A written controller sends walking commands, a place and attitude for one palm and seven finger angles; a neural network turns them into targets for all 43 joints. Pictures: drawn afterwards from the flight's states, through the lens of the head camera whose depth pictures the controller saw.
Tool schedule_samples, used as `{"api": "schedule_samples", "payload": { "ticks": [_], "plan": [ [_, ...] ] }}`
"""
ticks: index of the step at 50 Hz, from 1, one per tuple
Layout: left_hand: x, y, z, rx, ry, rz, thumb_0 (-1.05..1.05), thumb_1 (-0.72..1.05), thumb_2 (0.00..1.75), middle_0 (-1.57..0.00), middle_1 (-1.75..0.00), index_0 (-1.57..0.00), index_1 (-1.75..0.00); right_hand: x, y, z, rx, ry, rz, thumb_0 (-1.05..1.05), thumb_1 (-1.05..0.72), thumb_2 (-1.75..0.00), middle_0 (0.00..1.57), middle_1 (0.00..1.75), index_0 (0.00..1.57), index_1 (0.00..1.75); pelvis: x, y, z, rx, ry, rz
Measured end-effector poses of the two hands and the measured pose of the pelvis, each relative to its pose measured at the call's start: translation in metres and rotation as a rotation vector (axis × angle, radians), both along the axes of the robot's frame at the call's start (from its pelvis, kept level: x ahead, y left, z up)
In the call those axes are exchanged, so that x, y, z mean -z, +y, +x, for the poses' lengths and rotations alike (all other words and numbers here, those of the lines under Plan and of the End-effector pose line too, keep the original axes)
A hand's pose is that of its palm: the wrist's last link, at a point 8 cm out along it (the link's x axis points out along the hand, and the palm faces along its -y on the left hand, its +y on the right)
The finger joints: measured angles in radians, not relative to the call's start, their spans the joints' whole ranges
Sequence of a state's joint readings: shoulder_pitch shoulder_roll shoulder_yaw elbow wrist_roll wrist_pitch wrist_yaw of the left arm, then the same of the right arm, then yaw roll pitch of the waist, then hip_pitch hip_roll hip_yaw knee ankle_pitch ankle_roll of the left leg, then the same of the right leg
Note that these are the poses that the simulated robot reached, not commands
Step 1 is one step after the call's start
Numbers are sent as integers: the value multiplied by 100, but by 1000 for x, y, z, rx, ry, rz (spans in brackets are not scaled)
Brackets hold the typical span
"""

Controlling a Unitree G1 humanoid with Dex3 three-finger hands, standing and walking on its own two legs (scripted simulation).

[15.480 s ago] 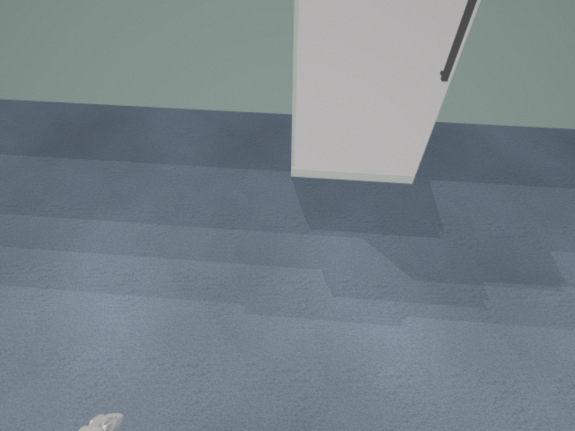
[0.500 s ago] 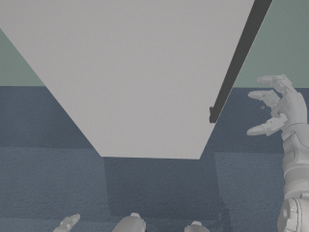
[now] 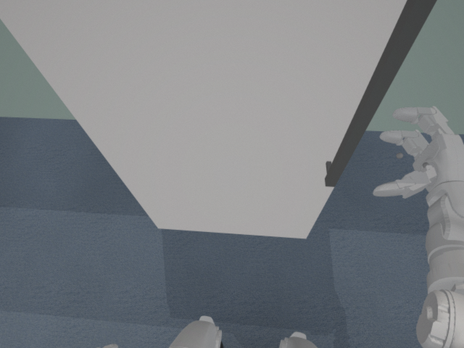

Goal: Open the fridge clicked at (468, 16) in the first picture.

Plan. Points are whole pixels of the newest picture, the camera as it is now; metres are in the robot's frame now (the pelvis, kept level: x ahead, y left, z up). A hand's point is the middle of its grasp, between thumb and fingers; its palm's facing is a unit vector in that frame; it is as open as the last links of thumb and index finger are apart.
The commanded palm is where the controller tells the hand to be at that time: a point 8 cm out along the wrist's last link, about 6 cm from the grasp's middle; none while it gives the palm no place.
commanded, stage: move the hooked fingers beside the handle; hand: right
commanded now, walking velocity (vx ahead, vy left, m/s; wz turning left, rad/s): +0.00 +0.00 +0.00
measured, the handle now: (365, 98) +0.50 -0.13 +0.14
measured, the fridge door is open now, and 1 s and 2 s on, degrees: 0 0 0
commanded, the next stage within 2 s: feel for the door with the fingertips in 0.48 s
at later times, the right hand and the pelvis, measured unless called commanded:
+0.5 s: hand (406, 161) +0.43 -0.21 +0.08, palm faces -0.07 +1.00 +0.00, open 14.0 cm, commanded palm +0.42 -0.26 +0.07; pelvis -0.01 +0.00 +0.00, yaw -1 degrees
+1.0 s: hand (374, 152) +0.45 -0.17 +0.07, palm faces -0.09 +1.00 +0.01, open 14.0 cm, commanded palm +0.43 -0.22 +0.07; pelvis +0.00 -0.01 +0.00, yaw +0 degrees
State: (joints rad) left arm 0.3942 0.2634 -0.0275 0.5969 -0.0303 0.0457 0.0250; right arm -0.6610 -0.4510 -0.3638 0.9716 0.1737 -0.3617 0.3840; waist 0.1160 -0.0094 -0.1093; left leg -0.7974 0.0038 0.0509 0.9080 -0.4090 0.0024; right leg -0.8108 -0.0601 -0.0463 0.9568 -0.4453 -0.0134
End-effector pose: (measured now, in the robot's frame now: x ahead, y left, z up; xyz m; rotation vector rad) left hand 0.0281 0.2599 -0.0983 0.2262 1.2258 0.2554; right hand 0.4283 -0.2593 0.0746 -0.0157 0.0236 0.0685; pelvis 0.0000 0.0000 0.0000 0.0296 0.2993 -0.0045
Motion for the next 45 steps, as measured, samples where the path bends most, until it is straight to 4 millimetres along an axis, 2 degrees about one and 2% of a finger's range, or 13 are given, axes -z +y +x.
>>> {"api": "schedule_samples", "payload": {
  "ticks": [11,17,24,32,38,45],
  "plan": [
    [-3,-1,31,43,-81,3,1,90,90,-20,-30,-20,-30,-4,2,-6,-1,-10,7,-2,50,-30,30,120,30,120,-1,0,-1,10,-16,1],
    [-5,-1,38,60,-103,10,1,90,90,-20,-30,-20,-30,-3,-5,-9,8,-9,6,-2,50,-30,30,120,30,120,0,0,-3,13,-18,2],
    [-3,-1,33,66,-82,12,1,90,90,-20,-30,-20,-30,-3,-7,-13,-3,-16,12,-2,50,-30,30,120,30,120,1,0,-5,17,-17,5],
    [-1,0,19,49,-53,25,1,90,90,-20,-30,-20,-30,2,-10,-7,-3,-7,12,-2,50,-30,30,120,30,120,4,-2,-8,17,-8,9],
    [1,-3,9,40,-24,17,1,90,90,-20,-30,-20,-30,1,2,-1,-23,-13,26,-2,51,-30,30,120,30,120,4,-5,-7,16,0,10],
    [2,-8,7,22,-27,-1,1,90,90,-20,-30,-20,-30,5,22,5,-31,-9,18,-2,50,-30,30,120,30,120,4,-7,-5,9,4,8]
  ]
}}
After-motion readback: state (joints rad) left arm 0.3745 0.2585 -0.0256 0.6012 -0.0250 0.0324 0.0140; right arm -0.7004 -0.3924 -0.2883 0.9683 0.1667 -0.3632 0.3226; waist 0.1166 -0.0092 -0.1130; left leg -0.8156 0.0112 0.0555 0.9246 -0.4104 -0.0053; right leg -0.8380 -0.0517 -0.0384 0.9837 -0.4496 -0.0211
